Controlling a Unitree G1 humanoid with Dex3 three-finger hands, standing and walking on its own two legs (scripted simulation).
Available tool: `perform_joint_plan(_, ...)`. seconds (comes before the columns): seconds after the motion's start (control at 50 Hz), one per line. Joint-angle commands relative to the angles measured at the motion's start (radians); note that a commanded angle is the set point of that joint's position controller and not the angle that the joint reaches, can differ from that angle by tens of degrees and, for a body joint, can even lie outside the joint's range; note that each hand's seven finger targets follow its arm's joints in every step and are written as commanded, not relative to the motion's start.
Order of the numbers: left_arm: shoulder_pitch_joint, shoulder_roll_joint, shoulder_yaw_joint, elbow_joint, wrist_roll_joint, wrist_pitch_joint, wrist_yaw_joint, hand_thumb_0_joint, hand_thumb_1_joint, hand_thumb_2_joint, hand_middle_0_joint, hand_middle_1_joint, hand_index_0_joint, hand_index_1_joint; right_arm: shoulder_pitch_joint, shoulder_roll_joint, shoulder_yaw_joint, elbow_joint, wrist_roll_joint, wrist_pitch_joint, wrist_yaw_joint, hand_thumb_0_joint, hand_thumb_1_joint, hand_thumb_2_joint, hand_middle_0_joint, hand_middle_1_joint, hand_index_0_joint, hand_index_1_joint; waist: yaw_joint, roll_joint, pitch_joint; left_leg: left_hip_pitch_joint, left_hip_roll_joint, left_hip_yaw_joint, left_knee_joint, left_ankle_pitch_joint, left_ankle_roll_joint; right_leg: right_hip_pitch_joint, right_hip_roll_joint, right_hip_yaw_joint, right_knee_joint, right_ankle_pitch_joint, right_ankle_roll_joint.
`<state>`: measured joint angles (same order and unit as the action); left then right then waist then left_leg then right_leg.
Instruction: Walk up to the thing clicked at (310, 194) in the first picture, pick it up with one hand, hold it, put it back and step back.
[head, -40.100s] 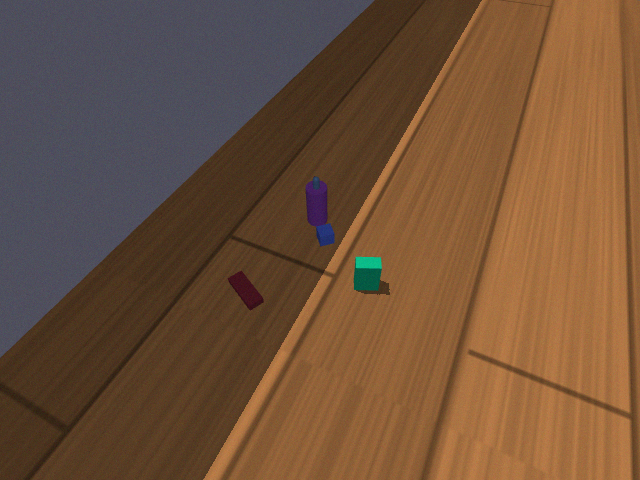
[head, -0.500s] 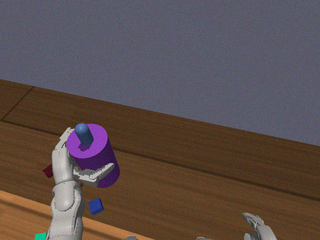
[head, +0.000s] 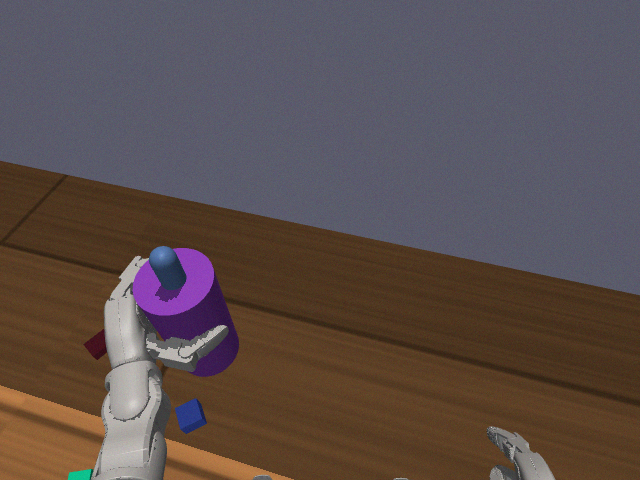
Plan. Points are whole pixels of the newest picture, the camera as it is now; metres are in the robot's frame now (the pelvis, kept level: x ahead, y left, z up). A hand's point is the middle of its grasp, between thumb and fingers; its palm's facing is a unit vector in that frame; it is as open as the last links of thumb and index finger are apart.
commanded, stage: hold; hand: left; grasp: from the side
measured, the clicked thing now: (189, 308) +0.33 +0.18 +0.03
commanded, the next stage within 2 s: crouch in 0.94 s
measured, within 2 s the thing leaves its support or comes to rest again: neither
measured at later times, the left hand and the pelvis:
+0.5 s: hand (181, 310) +0.32 +0.18 +0.03, palm faces +0.28 -0.96 -0.03, open 11.6 cm; pelvis +0.00 +0.00 +0.00, yaw +0 degrees
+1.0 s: hand (183, 308) +0.32 +0.18 +0.04, palm faces +0.28 -0.96 -0.03, open 11.6 cm; pelvis +0.00 +0.00 +0.00, yaw +0 degrees
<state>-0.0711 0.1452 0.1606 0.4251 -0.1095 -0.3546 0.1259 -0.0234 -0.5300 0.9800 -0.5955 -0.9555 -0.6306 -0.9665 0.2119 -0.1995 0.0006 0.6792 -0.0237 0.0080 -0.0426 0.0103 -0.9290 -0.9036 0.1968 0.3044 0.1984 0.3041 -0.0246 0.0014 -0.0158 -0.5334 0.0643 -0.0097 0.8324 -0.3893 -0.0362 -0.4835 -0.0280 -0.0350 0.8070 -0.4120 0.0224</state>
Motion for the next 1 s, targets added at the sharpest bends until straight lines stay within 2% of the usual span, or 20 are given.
perform_joint_plan(0.0, -0.362, 0.145, 0.050, -0.381, -0.017, -0.134, 0.008, 0.000, -0.023, 1.157, -1.105, -1.300, -1.126, -1.302, -0.029, -0.130, -0.051, -0.127, 0.005, -0.040, -0.010, 0.000, -0.930, -0.911, 0.199, 0.300, 0.200, 0.300, 0.010, 0.066, -0.342, 0.184, -0.053, 0.020, -0.114, 0.244, 0.026, 0.105, 0.029, -0.005, -0.115, 0.312, -0.014)
perform_joint_plan(0.04, -0.330, 0.128, 0.031, -0.351, -0.011, -0.125, 0.006, 0.000, -0.009, 1.149, -1.108, -1.291, -1.129, -1.293, -0.032, -0.129, -0.049, -0.128, 0.004, -0.039, -0.011, 0.000, -0.930, -0.911, 0.199, 0.300, 0.199, 0.300, 0.001, 0.060, -0.325, 0.188, -0.051, 0.017, -0.118, 0.246, 0.025, 0.101, 0.033, -0.009, -0.115, 0.308, -0.014)
perform_joint_plan(0.06, -0.366, 0.153, 0.057, -0.390, -0.016, -0.131, 0.010, 0.000, -0.007, 1.150, -1.110, -1.290, -1.129, -1.293, -0.034, -0.131, -0.051, -0.123, 0.006, -0.040, -0.011, 0.000, -0.928, -0.911, 0.199, 0.300, 0.199, 0.300, 0.006, 0.057, -0.319, 0.184, -0.050, 0.014, -0.123, 0.234, 0.025, 0.095, 0.033, -0.011, -0.115, 0.295, -0.016)
perform_joint_plan(0.1, -0.340, 0.107, 0.018, -0.348, -0.016, -0.123, 0.006, 0.000, -0.006, 1.151, -1.097, -1.285, -1.117, -1.288, -0.027, -0.127, -0.049, -0.121, 0.003, -0.039, -0.009, 0.000, -0.926, -0.911, 0.199, 0.300, 0.199, 0.300, -0.004, 0.062, -0.318, 0.189, -0.047, 0.010, -0.120, 0.253, 0.022, 0.088, 0.037, -0.017, -0.108, 0.307, -0.018)
perform_joint_plan(0.2, -0.387, 0.161, 0.054, -0.394, -0.011, -0.126, 0.012, 0.000, -0.022, 1.151, -1.117, -1.303, -1.139, -1.305, -0.034, -0.132, -0.052, -0.121, 0.006, -0.043, -0.012, 0.000, -0.928, -0.910, 0.199, 0.300, 0.199, 0.300, 0.003, 0.067, -0.324, 0.186, -0.051, 0.017, -0.126, 0.216, 0.026, 0.094, 0.030, -0.008, -0.124, 0.281, -0.016)
perform_joint_plan(0.28, -0.337, 0.101, 0.023, -0.300, -0.015, -0.124, 0.011, 0.000, 0.010, 1.168, -1.114, -1.309, -1.135, -1.311, -0.034, -0.130, -0.051, -0.115, 0.005, -0.046, -0.006, 0.000, -0.925, -0.910, 0.199, 0.300, 0.199, 0.300, -0.001, 0.037, -0.280, 0.167, -0.046, 0.008, -0.128, 0.204, 0.023, 0.072, 0.037, -0.019, -0.113, 0.261, -0.018)
perform_joint_plan(0.32, -0.413, 0.168, 0.057, -0.427, -0.014, -0.141, 0.014, 0.000, 0.026, 1.165, -1.110, -1.304, -1.130, -1.305, -0.031, -0.132, -0.053, -0.123, 0.004, -0.046, -0.006, 0.000, -0.928, -0.911, 0.199, 0.300, 0.199, 0.300, 0.015, 0.080, -0.355, 0.192, -0.048, 0.009, -0.118, 0.250, 0.021, 0.106, 0.033, -0.013, -0.103, 0.301, -0.020)
perform_joint_plan(0.4, -0.361, 0.113, 0.019, -0.372, -0.012, -0.125, 0.014, 0.000, -0.002, 1.164, -1.114, -1.307, -1.135, -1.309, -0.027, -0.125, -0.050, -0.114, 0.003, -0.045, -0.006, 0.000, -0.930, -0.911, 0.199, 0.300, 0.199, 0.300, -0.004, 0.060, -0.309, 0.181, -0.048, 0.012, -0.116, 0.243, 0.023, 0.090, 0.035, -0.014, -0.112, 0.301, -0.016)
perform_joint_plan(0.42, -0.317, 0.099, 0.022, -0.317, -0.016, -0.121, 0.015, 0.000, -0.023, 1.168, -1.122, -1.315, -1.142, -1.318, -0.034, -0.128, -0.052, -0.115, 0.005, -0.048, -0.006, 0.000, -0.933, -0.912, 0.199, 0.300, 0.199, 0.300, 0.000, 0.033, -0.288, 0.167, -0.047, 0.010, -0.120, 0.227, 0.025, 0.084, 0.037, -0.016, -0.113, 0.285, -0.016)
perform_joint_plan(0.44, -0.383, 0.151, 0.061, -0.388, -0.018, -0.128, 0.020, 0.000, -0.023, 1.158, -1.116, -1.309, -1.137, -1.311, -0.033, -0.133, -0.054, -0.119, 0.008, -0.048, -0.007, 0.000, -0.932, -0.912, 0.199, 0.300, 0.199, 0.300, 0.011, 0.058, -0.326, 0.179, -0.048, 0.012, -0.119, 0.230, 0.024, 0.094, 0.034, -0.011, -0.115, 0.289, -0.018)
perform_joint_plan(0.5, -0.314, 0.107, 0.016, -0.352, -0.011, -0.120, 0.014, 0.000, -0.036, 1.169, -1.127, -1.320, -1.148, -1.322, -0.028, -0.126, -0.050, -0.122, 0.004, -0.044, -0.008, 0.000, -0.932, -0.911, 0.199, 0.300, 0.199, 0.300, 0.001, 0.056, -0.322, 0.184, -0.047, 0.010, -0.118, 0.248, 0.024, 0.096, 0.035, -0.015, -0.108, 0.301, -0.017)
perform_joint_plan(0.56, -0.359, 0.146, 0.047, -0.375, -0.007, -0.127, 0.019, 0.000, -0.003, 1.151, -1.100, -1.289, -1.120, -1.292, -0.032, -0.127, -0.053, -0.119, 0.005, -0.043, -0.005, 0.000, -0.929, -0.911, 0.199, 0.300, 0.199, 0.300, 0.010, 0.072, -0.322, 0.181, -0.046, 0.009, -0.116, 0.255, 0.021, 0.090, 0.036, -0.016, -0.108, 0.302, -0.020)
perform_joint_plan(0.6, -0.347, 0.115, 0.007, -0.391, -0.006, -0.119, 0.014, 0.000, -0.001, 1.152, -1.102, -1.295, -1.123, -1.296, -0.020, -0.123, -0.049, -0.120, 0.003, -0.041, -0.006, 0.000, -0.928, -0.911, 0.199, 0.300, 0.199, 0.300, -0.003, 0.054, -0.348, 0.201, -0.045, 0.009, -0.111, 0.281, 0.024, 0.105, 0.037, -0.015, -0.104, 0.332, -0.016)
perform_joint_plan(0.66, -0.330, 0.095, 0.008, -0.315, -0.013, -0.109, 0.011, 0.000, 0.001, 1.163, -1.110, -1.310, -1.133, -1.309, -0.026, -0.128, -0.052, -0.114, 0.004, -0.045, -0.007, 0.000, -0.925, -0.910, 0.199, 0.300, 0.200, 0.300, -0.010, 0.039, -0.305, 0.180, -0.045, 0.011, -0.110, 0.262, 0.027, 0.081, 0.036, -0.012, -0.112, 0.324, -0.013)
perform_joint_plan(0.7, -0.403, 0.158, 0.049, -0.416, -0.009, -0.123, 0.015, 0.000, 0.031, 1.164, -1.109, -1.303, -1.130, -1.303, -0.026, -0.132, -0.055, -0.117, 0.003, -0.046, -0.006, 0.000, -0.924, -0.909, 0.199, 0.300, 0.200, 0.300, 0.004, 0.085, -0.342, 0.200, -0.046, 0.009, -0.115, 0.271, 0.022, 0.095, 0.036, -0.014, -0.104, 0.325, -0.018)
perform_joint_plan(0.74, -0.359, 0.117, 0.012, -0.381, -0.010, -0.113, 0.009, 0.000, 0.009, 1.171, -1.118, -1.320, -1.141, -1.319, -0.024, -0.130, -0.052, -0.124, 0.003, -0.043, -0.005, 0.000, -0.925, -0.910, 0.199, 0.300, 0.199, 0.300, -0.006, 0.061, -0.330, 0.198, -0.046, 0.010, -0.116, 0.276, 0.024, 0.095, 0.036, -0.015, -0.110, 0.331, -0.015)
perform_joint_plan(0.76, -0.365, 0.136, 0.038, -0.395, -0.013, -0.115, 0.014, 0.000, 0.010, 1.168, -1.121, -1.321, -1.144, -1.321, -0.027, -0.128, -0.052, -0.120, 0.005, -0.044, -0.005, 0.000, -0.929, -0.910, 0.199, 0.300, 0.200, 0.300, 0.008, 0.055, -0.330, 0.195, -0.046, 0.010, -0.115, 0.277, 0.025, 0.108, 0.036, -0.015, -0.110, 0.333, -0.015)
perform_joint_plan(0.88, -0.348, 0.117, 0.033, -0.349, -0.011, -0.112, 0.015, 0.000, -0.027, 1.173, -1.124, -1.330, -1.146, -1.331, -0.035, -0.123, -0.050, -0.125, 0.005, -0.041, -0.008, 0.000, -0.932, -0.911, 0.199, 0.300, 0.199, 0.300, 0.002, 0.025, -0.303, 0.173, -0.051, 0.018, -0.117, 0.247, 0.031, 0.106, 0.031, -0.009, -0.123, 0.319, -0.009)
perform_joint_plan(0.92, -0.356, 0.146, 0.060, -0.367, -0.011, -0.122, 0.015, 0.000, 0.007, 1.173, -1.130, -1.327, -1.151, -1.328, -0.039, -0.127, -0.053, -0.123, 0.007, -0.042, -0.007, 0.000, -0.931, -0.911, 0.199, 0.300, 0.199, 0.300, 0.016, 0.056, -0.313, 0.176, -0.051, 0.018, -0.123, 0.239, 0.027, 0.105, 0.030, -0.009, -0.121, 0.303, -0.015)
perform_joint_plan(0.98, -0.370, 0.116, 0.026, -0.365, -0.010, -0.128, 0.010, 0.000, 0.003, 1.181, -1.129, -1.334, -1.152, -1.334, -0.041, -0.126, -0.053, -0.130, 0.003, -0.041, -0.002, 0.000, -0.927, -0.910, 0.199, 0.300, 0.199, 0.300, 0.002, 0.068, -0.311, 0.176, -0.049, 0.015, -0.126, 0.224, 0.025, 0.088, 0.034, -0.012, -0.115, 0.282, -0.017)
